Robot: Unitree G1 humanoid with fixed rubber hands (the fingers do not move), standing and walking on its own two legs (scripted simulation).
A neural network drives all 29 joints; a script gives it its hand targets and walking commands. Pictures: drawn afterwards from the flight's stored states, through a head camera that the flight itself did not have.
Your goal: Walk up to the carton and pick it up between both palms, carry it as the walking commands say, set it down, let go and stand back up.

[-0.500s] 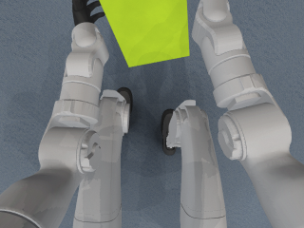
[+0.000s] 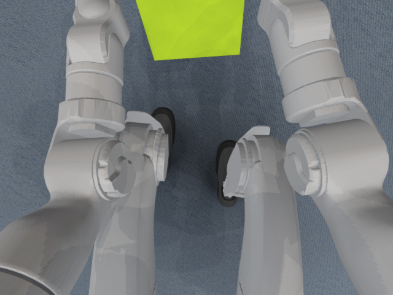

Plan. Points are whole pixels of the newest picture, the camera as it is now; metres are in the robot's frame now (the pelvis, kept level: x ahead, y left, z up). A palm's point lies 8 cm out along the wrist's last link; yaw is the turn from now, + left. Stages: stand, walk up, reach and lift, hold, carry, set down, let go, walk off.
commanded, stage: set down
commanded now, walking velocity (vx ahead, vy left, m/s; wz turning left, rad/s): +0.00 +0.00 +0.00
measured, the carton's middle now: out of the picture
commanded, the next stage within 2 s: none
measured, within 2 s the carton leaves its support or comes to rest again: neither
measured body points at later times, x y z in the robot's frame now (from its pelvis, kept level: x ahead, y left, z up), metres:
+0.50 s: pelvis +0.03 +0.01 -0.05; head +0.39 +0.02 +0.20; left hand +0.58 +0.23 -0.19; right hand +0.62 -0.04 -0.19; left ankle +0.19 +0.13 -0.41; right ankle +0.11 -0.08 -0.41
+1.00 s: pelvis +0.04 +0.01 -0.05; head +0.41 +0.02 +0.19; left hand +0.60 +0.24 -0.20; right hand +0.63 -0.03 -0.20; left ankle +0.19 +0.13 -0.41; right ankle +0.11 -0.08 -0.41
